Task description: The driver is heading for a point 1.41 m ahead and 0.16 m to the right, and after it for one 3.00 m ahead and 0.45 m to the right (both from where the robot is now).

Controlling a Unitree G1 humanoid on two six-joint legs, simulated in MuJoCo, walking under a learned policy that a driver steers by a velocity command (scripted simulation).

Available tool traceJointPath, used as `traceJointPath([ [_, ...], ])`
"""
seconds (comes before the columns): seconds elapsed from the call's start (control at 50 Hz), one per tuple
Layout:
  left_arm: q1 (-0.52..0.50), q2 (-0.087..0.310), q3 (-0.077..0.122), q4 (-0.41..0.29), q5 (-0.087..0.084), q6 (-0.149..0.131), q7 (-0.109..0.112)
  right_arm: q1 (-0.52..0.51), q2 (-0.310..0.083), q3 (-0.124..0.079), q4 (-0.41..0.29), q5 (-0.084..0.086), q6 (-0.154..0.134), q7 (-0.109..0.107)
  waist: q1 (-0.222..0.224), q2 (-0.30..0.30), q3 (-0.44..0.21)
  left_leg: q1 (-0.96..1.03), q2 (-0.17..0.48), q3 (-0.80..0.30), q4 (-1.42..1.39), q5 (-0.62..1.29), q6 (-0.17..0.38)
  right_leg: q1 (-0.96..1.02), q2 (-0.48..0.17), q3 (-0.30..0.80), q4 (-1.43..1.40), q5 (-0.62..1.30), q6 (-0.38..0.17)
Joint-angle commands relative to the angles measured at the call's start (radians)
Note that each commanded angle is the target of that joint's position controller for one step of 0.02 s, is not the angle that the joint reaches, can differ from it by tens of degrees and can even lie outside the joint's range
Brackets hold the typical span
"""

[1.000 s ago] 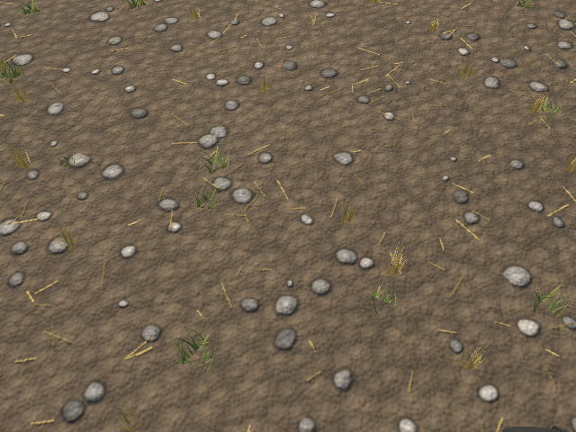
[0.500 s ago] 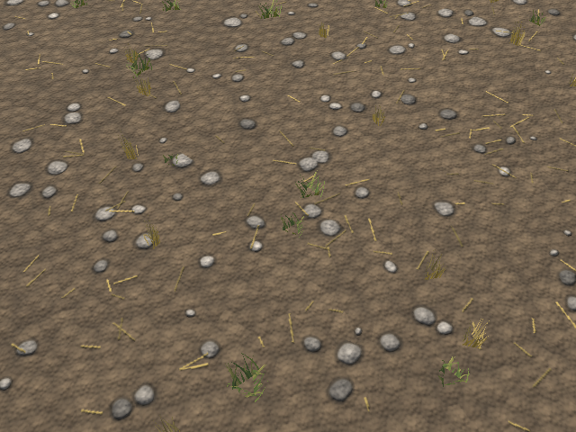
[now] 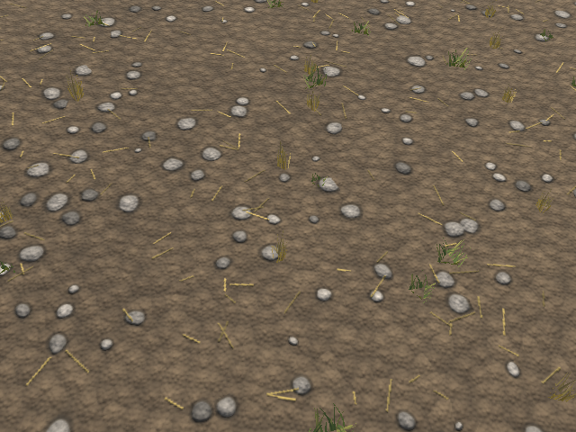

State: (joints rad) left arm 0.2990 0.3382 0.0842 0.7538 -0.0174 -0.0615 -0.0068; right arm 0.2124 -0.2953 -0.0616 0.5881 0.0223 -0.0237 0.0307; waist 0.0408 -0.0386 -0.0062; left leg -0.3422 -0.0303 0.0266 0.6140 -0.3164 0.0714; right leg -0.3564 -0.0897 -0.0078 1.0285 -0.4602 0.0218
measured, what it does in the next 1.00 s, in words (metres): walks ahead: right foot, then left foot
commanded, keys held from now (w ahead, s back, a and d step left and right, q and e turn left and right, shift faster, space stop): w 1.00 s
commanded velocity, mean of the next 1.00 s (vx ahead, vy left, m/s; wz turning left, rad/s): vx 0.48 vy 0.00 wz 0.13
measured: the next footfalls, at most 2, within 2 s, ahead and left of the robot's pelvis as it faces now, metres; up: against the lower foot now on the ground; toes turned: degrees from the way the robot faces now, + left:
right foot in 0.40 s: +0.42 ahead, -0.09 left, +0.00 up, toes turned +5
left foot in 0.92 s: +0.67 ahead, +0.19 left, +0.00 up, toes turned +7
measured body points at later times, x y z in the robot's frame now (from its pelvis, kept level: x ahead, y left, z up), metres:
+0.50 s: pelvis +0.28 -0.01 +0.00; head +0.32 -0.01 +0.44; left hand +0.45 +0.26 -0.09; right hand +0.33 -0.29 -0.13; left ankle +0.08 +0.10 -0.63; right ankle +0.38 -0.09 -0.73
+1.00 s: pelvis +0.56 +0.08 +0.00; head +0.59 +0.09 +0.45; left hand +0.56 +0.36 -0.13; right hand +0.78 -0.16 -0.08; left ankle +0.63 +0.18 -0.73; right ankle +0.42 -0.09 -0.65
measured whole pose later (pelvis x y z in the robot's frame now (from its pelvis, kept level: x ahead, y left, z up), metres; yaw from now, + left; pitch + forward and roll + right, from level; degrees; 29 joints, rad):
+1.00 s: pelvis +0.56 +0.08 +0.00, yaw +5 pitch +2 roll -1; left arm 0.35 0.31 0.04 0.85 -0.02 -0.06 -0.01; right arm 0.12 -0.27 -0.03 0.67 0.00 -0.08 0.03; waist 0.04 -0.01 0.04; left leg -0.44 0.00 0.03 0.57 -0.16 0.04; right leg -0.25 0.00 0.04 1.02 -0.46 -0.02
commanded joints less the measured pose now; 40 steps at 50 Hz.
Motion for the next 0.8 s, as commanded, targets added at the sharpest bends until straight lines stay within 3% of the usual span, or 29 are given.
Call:
traceJointPath([
  [0.02,-0.146,0.115,0.011,-0.139,0.004,-0.07,-0.011,0.162,-0.138,-0.037,-0.026,-0.011,-0.038,-0.006,-0.099,0.14,-0.001,0.446,0.311,-0.533,-0.369,-0.032,0.231,-0.577,-0.02,0.07,0.175,0.11,-0.031],
  [0.04,-0.14,0.112,0.014,-0.127,0.026,-0.068,-0.012,0.111,-0.122,-0.029,-0.028,-0.014,-0.035,-0.01,-0.073,0.13,0.016,0.377,0.271,-0.45,-0.375,0.089,0.205,-0.515,-0.032,0.067,0.094,0.17,-0.022],
  [0.06,-0.13,0.105,0.013,-0.115,0.03,-0.062,-0.019,0.086,-0.114,-0.022,-0.03,-0.021,-0.034,-0.016,-0.054,0.142,0.019,0.328,0.244,-0.393,-0.389,0.199,0.188,-0.458,-0.036,0.057,0.058,0.218,-0.012],
  [0.12,-0.151,0.054,-0.006,-0.099,0.03,-0.044,-0.024,0.097,-0.134,-0.025,0.004,-0.02,-0.04,-0.033,-0.05,0.111,0.015,0.279,0.212,-0.272,-0.41,0.416,0.173,-0.402,-0.009,0.022,-0.074,0.351,0.024],
  [0.2,-0.307,0.002,-0.034,-0.131,0.014,-0.047,-0.035,0.162,-0.152,-0.027,0.063,-0.01,-0.044,-0.047,-0.104,0.12,0.058,0.224,0.175,-0.186,-0.434,0.396,0.129,-0.296,0.04,-0.005,-0.372,0.566,0.02],
  [0.28,-0.396,0.017,-0.034,-0.159,0.003,-0.055,-0.054,0.221,-0.159,-0.031,0.118,0.0,-0.044,-0.046,-0.123,0.117,0.104,0.295,0.227,-0.211,-0.431,0.357,0.124,-0.279,0.056,0.016,-0.503,0.599,-0.023],
  [0.34,-0.37,0.04,-0.024,-0.158,0.007,-0.058,-0.06,0.226,-0.166,-0.036,0.142,-0.002,-0.032,-0.05,-0.095,0.133,0.083,0.399,0.256,-0.214,-0.351,0.541,0.099,-0.238,0.075,0.005,-0.538,0.497,-0.069],
  [0.36,-0.33,0.056,-0.015,-0.151,0.01,-0.056,-0.056,0.222,-0.177,-0.039,0.144,-0.003,-0.027,-0.052,-0.072,0.149,0.044,0.422,0.249,-0.208,-0.286,0.722,0.089,-0.169,0.103,-0.02,-0.53,0.44,-0.087],
  [0.38,-0.238,0.083,0.001,-0.13,0.012,-0.054,-0.048,0.214,-0.182,-0.039,0.144,-0.007,-0.019,-0.053,-0.02,0.159,-0.029,0.425,0.223,-0.187,-0.16,0.918,0.075,-0.033,0.138,-0.055,-0.534,0.416,-0.115],
  [0.4,-0.088,0.118,0.017,-0.098,0.015,-0.051,-0.038,0.202,-0.168,-0.03,0.137,-0.012,-0.014,-0.055,0.057,0.154,-0.135,0.331,0.182,-0.157,0.034,0.944,0.045,0.211,0.106,-0.037,-0.517,0.459,-0.156],
  [0.42,0.081,0.194,0.033,-0.08,0.029,-0.046,-0.029,0.253,-0.101,-0.006,0.115,-0.039,-0.018,-0.053,0.085,0.004,-0.308,0.053,0.098,-0.139,0.371,0.593,0.006,0.588,-0.115,0.225,-0.446,0.489,-0.253],
  [0.44,0.143,0.191,0.033,-0.042,0.018,-0.044,-0.04,0.382,-0.01,0.02,0.131,-0.013,-0.034,-0.042,0.031,-0.258,-0.459,-0.254,-0.075,-0.177,0.686,-0.258,-0.05,0.841,-0.31,0.721,-0.607,0.19,-0.392],
  [0.46,0.121,0.104,0.012,-0.045,-0.004,-0.042,-0.035,0.259,-0.125,-0.002,0.125,0.009,-0.047,-0.037,0.079,-0.137,-0.346,-0.357,-0.02,-0.229,0.754,-0.245,-0.041,0.762,-0.269,0.729,-0.705,0.022,-0.334],
  [0.48,0.035,0.083,0.003,-0.051,-0.002,-0.037,-0.027,0.135,-0.158,-0.012,0.085,0.025,-0.055,-0.034,0.069,-0.074,-0.171,-0.403,0.034,-0.177,0.733,-0.15,-0.037,0.597,-0.241,0.574,-0.735,0.05,-0.294],
  [0.5,-0.025,0.074,-0.003,-0.059,0.01,-0.033,-0.023,0.076,-0.145,-0.006,0.071,0.01,-0.062,-0.036,0.036,0.017,-0.079,-0.374,0.082,-0.142,0.679,-0.072,-0.037,0.434,-0.207,0.478,-0.764,0.163,-0.277],
  [0.52,-0.062,0.061,-0.007,-0.062,0.023,-0.034,-0.023,0.065,-0.134,-0.01,0.069,-0.005,-0.063,-0.036,0.002,0.026,-0.029,-0.334,0.113,-0.133,0.623,-0.024,-0.041,0.321,-0.174,0.409,-0.788,0.26,-0.274],
  [0.54,-0.078,0.047,-0.012,-0.064,0.034,-0.039,-0.021,0.095,-0.117,-0.009,0.077,-0.006,-0.058,-0.034,-0.032,0.0,-0.027,-0.275,0.137,-0.138,0.595,0.004,-0.043,0.254,-0.147,0.364,-0.816,0.306,-0.273],
  [0.6,-0.084,0.051,-0.011,-0.042,0.016,-0.053,-0.021,0.12,-0.067,0.003,0.088,-0.011,-0.037,-0.038,-0.065,-0.031,0.001,-0.251,0.162,-0.11,0.49,0.023,-0.072,0.155,-0.126,0.257,-0.883,0.382,-0.293],
  [0.66,-0.06,0.085,-0.002,-0.022,0.012,-0.052,-0.012,0.015,-0.051,0.014,0.056,-0.023,-0.041,-0.038,-0.04,-0.014,0.04,-0.292,0.176,-0.091,0.309,0.187,-0.098,0.141,-0.101,0.169,-0.916,0.435,-0.284],
  [0.72,-0.021,0.104,0.001,-0.005,0.003,-0.041,-0.007,-0.097,-0.031,0.023,0.036,-0.019,-0.056,-0.026,0.005,-0.003,0.055,-0.24,0.143,-0.057,0.09,0.362,-0.099,0.149,-0.065,0.089,-0.907,0.466,-0.244],
  [0.8,0.062,0.128,0.006,0.035,-0.008,-0.022,-0.007,-0.204,-0.045,0.019,0.002,-0.004,-0.066,-0.006,0.046,-0.011,0.068,-0.234,0.113,-0.052,-0.042,0.393,-0.082,0.262,-0.115,0.106,-0.865,0.447,-0.226],
])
